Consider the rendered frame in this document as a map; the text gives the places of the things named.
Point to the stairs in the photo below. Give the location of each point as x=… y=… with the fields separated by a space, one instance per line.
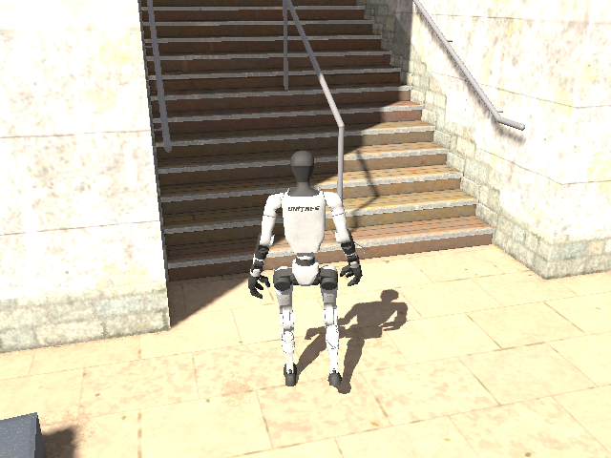
x=242 y=240

